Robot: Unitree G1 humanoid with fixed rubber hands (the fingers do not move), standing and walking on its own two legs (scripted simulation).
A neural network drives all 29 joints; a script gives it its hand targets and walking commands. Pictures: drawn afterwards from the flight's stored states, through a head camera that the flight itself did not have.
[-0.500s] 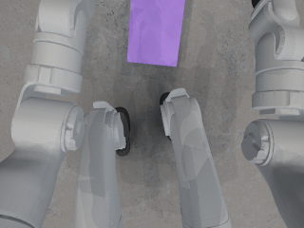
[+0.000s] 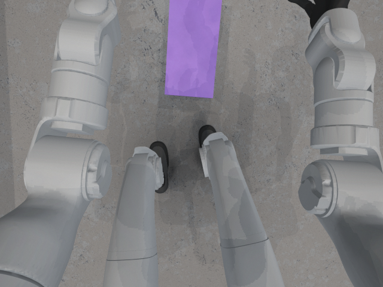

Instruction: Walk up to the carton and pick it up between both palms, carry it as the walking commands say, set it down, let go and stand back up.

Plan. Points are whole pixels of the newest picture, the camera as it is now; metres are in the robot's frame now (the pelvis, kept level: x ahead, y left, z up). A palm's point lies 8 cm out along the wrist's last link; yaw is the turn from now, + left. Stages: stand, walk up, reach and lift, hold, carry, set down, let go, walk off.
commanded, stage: set down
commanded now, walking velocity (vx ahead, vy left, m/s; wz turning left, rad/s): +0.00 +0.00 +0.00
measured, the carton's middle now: (191, 51) +0.54 -0.08 -0.56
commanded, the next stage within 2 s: let go in 0.06 s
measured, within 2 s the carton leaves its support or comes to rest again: neither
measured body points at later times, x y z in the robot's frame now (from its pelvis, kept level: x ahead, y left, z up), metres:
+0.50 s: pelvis +0.03 -0.01 +0.07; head +0.34 -0.04 +0.38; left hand +0.46 +0.12 -0.08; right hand +0.41 -0.25 -0.07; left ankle +0.10 +0.11 -0.60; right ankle +0.13 -0.11 -0.60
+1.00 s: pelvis +0.12 +0.00 +0.14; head +0.21 +0.01 +0.58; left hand +0.34 +0.22 +0.04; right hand +0.31 -0.23 +0.06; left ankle +0.10 +0.11 -0.60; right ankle +0.13 -0.11 -0.60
